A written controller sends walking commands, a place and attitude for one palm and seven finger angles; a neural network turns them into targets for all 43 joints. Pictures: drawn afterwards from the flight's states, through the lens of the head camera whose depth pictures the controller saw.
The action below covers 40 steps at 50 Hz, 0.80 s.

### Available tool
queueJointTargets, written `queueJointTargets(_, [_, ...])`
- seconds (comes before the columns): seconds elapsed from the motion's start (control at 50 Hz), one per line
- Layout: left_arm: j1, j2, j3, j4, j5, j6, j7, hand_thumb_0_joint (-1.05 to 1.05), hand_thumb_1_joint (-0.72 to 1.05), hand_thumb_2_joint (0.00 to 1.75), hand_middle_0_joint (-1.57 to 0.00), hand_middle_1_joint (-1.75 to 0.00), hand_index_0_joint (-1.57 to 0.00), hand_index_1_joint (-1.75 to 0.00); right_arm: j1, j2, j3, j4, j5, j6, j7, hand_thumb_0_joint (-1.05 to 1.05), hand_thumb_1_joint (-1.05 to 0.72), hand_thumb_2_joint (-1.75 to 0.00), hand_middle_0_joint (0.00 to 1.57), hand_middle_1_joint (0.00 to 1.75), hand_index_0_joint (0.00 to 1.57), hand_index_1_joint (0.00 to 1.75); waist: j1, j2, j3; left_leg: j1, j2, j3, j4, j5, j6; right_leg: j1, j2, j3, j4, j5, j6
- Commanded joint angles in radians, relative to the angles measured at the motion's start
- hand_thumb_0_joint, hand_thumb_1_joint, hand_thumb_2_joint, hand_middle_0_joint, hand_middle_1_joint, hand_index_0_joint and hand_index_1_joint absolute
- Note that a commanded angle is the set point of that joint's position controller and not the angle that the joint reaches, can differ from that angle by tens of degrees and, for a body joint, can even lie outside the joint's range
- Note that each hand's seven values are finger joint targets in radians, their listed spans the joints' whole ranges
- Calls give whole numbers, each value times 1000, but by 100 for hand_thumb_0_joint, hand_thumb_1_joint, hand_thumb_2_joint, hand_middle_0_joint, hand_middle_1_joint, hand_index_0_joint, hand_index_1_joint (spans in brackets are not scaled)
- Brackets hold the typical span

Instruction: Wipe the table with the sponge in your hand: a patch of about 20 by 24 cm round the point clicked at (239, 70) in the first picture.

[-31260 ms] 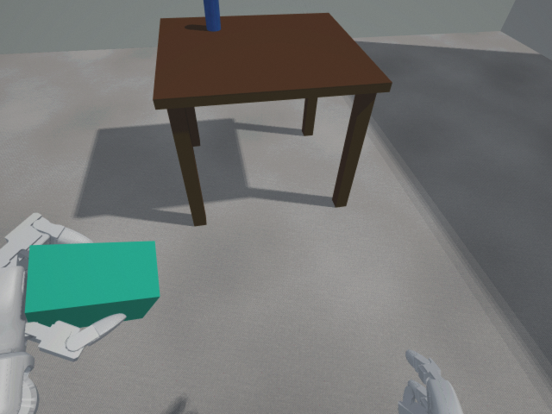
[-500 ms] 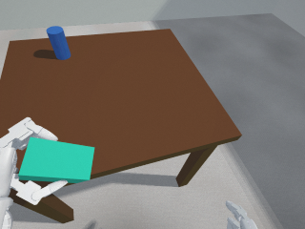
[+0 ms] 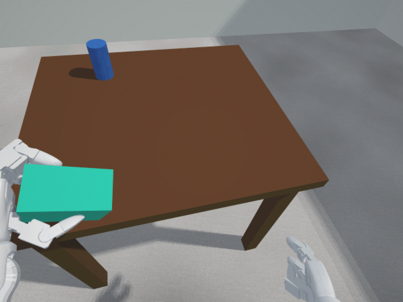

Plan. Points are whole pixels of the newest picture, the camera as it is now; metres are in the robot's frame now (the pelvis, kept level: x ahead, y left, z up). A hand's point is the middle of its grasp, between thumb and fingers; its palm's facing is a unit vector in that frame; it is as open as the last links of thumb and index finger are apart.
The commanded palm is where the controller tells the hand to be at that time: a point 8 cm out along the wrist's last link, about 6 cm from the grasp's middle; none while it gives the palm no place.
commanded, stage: come to a stop and stand still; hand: left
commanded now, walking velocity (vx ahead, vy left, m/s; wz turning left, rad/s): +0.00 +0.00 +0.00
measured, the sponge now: (80, 196) +0.24 +0.23 +0.11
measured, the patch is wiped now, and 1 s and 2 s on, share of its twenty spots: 0.00 0.00 0.00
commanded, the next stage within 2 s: look again from close up in 0.22 s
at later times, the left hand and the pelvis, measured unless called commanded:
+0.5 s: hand (48, 199) +0.21 +0.25 +0.15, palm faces +0.37 -0.86 -0.34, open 10.5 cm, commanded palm +0.15 +0.28 +0.18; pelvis +0.00 +0.00 +0.00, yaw +0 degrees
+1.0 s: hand (67, 188) +0.23 +0.24 +0.15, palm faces +0.34 -0.87 -0.35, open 10.5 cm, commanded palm +0.18 +0.27 +0.18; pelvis +0.01 +0.00 +0.01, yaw -1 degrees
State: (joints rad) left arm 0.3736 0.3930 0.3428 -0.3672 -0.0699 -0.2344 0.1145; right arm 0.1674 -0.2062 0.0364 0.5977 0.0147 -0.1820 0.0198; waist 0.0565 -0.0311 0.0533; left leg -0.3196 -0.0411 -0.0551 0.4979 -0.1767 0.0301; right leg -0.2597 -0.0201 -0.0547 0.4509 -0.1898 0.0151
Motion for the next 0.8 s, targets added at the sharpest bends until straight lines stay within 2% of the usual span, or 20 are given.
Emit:
queueJointTargets(0.0, [-134, 172, 81, -335, -14, -90, 26, 0, 10, 130, -120, -160, -120, -160, -72, -150, -58, -138, 2, -69, -14, 0, -90, -90, 20, 30, 20, 30, -12, 106, -160, 15, 70, -95, -116, -149, -3, 76, -57, 85, -84, -49, -37])
queueJointTargets(0.02, [-130, 227, 122, -344, -13, -83, 31, 0, 10, 130, -120, -160, -120, -160, -78, -166, -64, -137, 5, -69, -17, 0, -90, -90, 20, 30, 20, 30, -15, 129, -176, 22, 72, -103, -115, -143, -3, 89, -56, 92, -78, -41, -37])
queueJointTargets(0.04, [-122, 176, 86, -349, -15, -85, 29, 0, 10, 130, -120, -160, -120, -160, -71, -142, -57, -130, 5, -70, -17, 0, -90, -90, 20, 30, 20, 30, -16, 124, -175, 18, 71, -100, -115, -130, -5, 96, -61, 82, -76, -31, -37])
queueJointTargets(0.12, [-56, 246, 164, -316, -23, -79, 39, 0, 10, 130, -120, -160, -120, -160, -66, -166, -70, -123, 5, -72, -21, 0, -90, -90, 20, 30, 20, 30, -14, 115, -180, 28, 67, -111, -98, -79, -14, 92, -66, 88, -80, -11, -42])
queueJointTargets(0.14, [-48, 190, 127, -319, -29, -82, 33, 0, 10, 130, -120, -160, -120, -160, -65, -139, -64, -117, 5, -68, -22, 0, -90, -90, 20, 30, 20, 30, -15, 107, -187, 33, 68, -101, -101, -66, -17, 103, -70, 75, -76, -2, -39])
queueJointTargets(0.22, [-4, 214, 152, -285, -36, -82, 29, 0, 10, 130, -120, -160, -120, -160, -68, -164, -73, -120, 9, -69, -24, 0, -90, -90, 20, 30, 20, 30, -16, 125, -174, 45, 78, -119, -120, -50, -18, 84, -61, 70, -70, -15, -37])
queueJointTargets(0.24, [-4, 164, 111, -301, -38, -86, 23, 0, 10, 130, -120, -160, -120, -160, -67, -145, -68, -123, 9, -66, -24, 0, -90, -90, 20, 30, 20, 30, -15, 125, -180, 44, 84, -116, -132, -55, -18, 96, -58, 57, -62, -16, -33])
queueJointTargets(0.3, [-16, 164, 104, -296, -36, -85, 19, 0, 10, 130, -120, -160, -120, -160, -73, -152, -69, -128, 8, -70, -25, 0, -90, -90, 20, 30, 20, 30, -15, 73, -145, 31, 81, -111, -138, -112, -13, 71, -56, 67, -90, -50, -29])
queueJointTargets(0.32, [-17, 191, 125, -285, -36, -80, 22, 0, 10, 130, -120, -160, -120, -160, -76, -165, -73, -124, 12, -68, -27, 0, -90, -90, 20, 30, 20, 30, -20, 104, -147, 36, 88, -125, -152, -119, -13, 71, -53, 67, -83, -66, -30])
queueJointTargets(0.34, [-20, 151, 92, -294, -32, -81, 18, 0, 10, 130, -120, -160, -120, -160, -75, -146, -67, -127, 10, -65, -28, 0, -90, -90, 20, 30, 20, 30, -18, 91, -155, 34, 93, -122, -160, -132, -12, 83, -51, 59, -79, -65, -27])
queueJointTargets(0.4, [-51, 158, 93, -302, -22, -77, 17, 0, 10, 130, -120, -160, -120, -160, -82, -152, -66, -134, 7, -65, -31, 0, -90, -90, 20, 30, 20, 30, -19, 75, -135, 21, 93, -120, -164, -167, -9, 74, -48, 67, -95, -82, -27])
queueJointTargets(0.42, [-50, 204, 133, -299, -21, -70, 22, 0, 10, 130, -120, -160, -120, -160, -87, -163, -69, -130, 7, -62, -34, 0, -90, -90, 20, 30, 20, 30, -20, 109, -150, 31, 92, -122, -166, -160, -6, 88, -46, 76, -92, -72, -29])
queueJointTargets(0.44, [-54, 143, 86, -310, -19, -70, 17, 0, 10, 130, -120, -160, -120, -160, -83, -142, -63, -131, 7, -58, -35, 0, -90, -90, 20, 30, 20, 30, -21, 111, -159, 29, 94, -115, -167, -152, -7, 105, -48, 64, -85, -58, -28])
queueJointTargets(0.52, [-58, 197, 128, -329, -13, -57, 20, 0, 10, 130, -120, -160, -120, -160, -95, -155, -62, -138, 4, -56, -38, 0, -90, -90, 20, 30, 20, 30, -21, 131, -170, 50, 94, -115, -161, -109, -10, 112, -45, 71, -88, -23, -30])
queueJointTargets(0.54, [-60, 143, 86, -341, -13, -57, 15, 0, 10, 130, -120, -160, -120, -160, -92, -137, -56, -140, 3, -51, -40, 0, -90, -90, 20, 30, 20, 30, -21, 120, -173, 51, 95, -108, -160, -94, -11, 123, -46, 64, -88, -10, -30])
queueJointTargets(0.62, [-30, 181, 125, -324, -14, -37, 17, 0, 10, 130, -120, -160, -120, -160, -95, -150, -59, -140, 0, -42, -43, 0, -90, -90, 20, 30, 20, 30, -21, 114, -185, 89, 91, -92, -140, -31, -15, 116, -49, 78, -103, 32, -34])
queueJointTargets(0.64, [-32, 124, 79, -329, -14, -36, 10, 0, 10, 130, -120, -160, -120, -160, -92, -134, -53, -144, 1, -35, -44, 0, -90, -90, 20, 30, 20, 30, -23, 101, -185, 92, 95, -86, -143, -21, -16, 119, -49, 70, -102, 37, -33])
queueJointTargets(0.72, [-17, 160, 112, -284, -11, -13, 11, 0, 10, 130, -120, -160, -120, -160, -101, -146, -53, -147, -1, -19, -51, 0, -90, -90, 20, 30, 20, 30, -24, 95, -158, 97, 96, -81, -147, -17, -18, 103, -47, 80, -126, 36, -32])
queueJointTargets(0.74, [-31, 102, 61, -297, -9, -12, 4, 0, 10, 130, -120, -160, -120, -160, -97, -133, -47, -151, -1, -12, -51, 0, -90, -90, 20, 30, 20, 30, -28, 95, -153, 93, 100, -72, -148, -16, -16, 106, -46, 73, -127, 41, -31])
queueJointTargets(0.78, [-50, 116, 69, -303, -5, -9, 5, 0, 10, 130, -120, -160, -120, -160, -98, -142, -49, -157, -2, -9, -54, 0, -90, -90, 20, 30, 20, 30, -28, 96, -144, 87, 102, -75, -154, -23, -17, 102, -43, 75, -133, 37, -30])
